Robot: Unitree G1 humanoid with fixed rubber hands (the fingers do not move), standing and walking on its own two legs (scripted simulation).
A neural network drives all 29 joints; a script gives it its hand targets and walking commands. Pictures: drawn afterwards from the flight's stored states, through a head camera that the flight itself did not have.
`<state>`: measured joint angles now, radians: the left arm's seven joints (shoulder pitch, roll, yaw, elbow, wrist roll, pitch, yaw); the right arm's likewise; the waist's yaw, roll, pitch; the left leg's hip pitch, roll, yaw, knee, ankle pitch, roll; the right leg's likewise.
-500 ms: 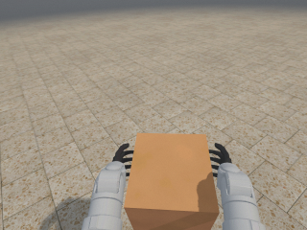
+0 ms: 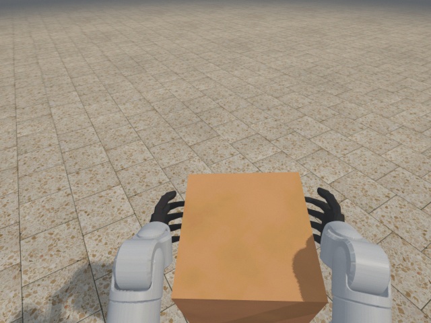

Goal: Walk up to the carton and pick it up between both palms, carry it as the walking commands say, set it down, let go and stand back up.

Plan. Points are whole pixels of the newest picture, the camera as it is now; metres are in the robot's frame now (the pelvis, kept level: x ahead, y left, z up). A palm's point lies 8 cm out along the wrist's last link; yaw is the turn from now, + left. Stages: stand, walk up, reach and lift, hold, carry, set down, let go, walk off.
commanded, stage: carry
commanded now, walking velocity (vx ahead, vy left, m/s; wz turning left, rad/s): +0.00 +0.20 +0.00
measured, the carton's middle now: (244, 257) +0.28 -0.02 +0.02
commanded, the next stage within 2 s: none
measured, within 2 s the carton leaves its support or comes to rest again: neither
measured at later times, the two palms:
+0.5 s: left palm (109, 267) +0.20 +0.20 +0.10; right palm (296, 268) +0.22 -0.09 +0.10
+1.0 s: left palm (25, 300) +0.15 +0.30 +0.09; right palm (227, 298) +0.17 +0.02 +0.10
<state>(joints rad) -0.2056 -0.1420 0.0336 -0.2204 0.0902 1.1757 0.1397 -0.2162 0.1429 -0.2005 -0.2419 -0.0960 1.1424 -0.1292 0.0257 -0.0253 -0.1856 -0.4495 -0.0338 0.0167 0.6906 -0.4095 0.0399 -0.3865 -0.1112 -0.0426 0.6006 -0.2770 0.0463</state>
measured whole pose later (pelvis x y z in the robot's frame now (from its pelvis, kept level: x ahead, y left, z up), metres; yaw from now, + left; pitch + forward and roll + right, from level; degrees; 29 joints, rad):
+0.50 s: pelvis -0.04 +0.07 +0.00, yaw -1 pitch +5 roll +1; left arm -0.08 -0.13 -0.02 -0.35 0.05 1.25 0.18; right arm -0.12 0.13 -0.14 -0.34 -0.06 1.21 -0.15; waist 0.02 -0.01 -0.21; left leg -0.53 -0.03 0.09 0.74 -0.33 0.07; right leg -0.41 -0.09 -0.07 0.63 -0.31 0.01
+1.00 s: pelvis -0.09 +0.17 +0.00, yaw -1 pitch +4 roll -1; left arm -0.06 -0.13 0.00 -0.40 0.05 1.27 0.18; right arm -0.12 0.13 -0.11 -0.34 -0.06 1.21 -0.15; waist 0.02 0.00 -0.19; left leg -0.46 -0.03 0.16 0.60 -0.23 0.12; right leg -0.40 -0.03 -0.08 0.63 -0.37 0.07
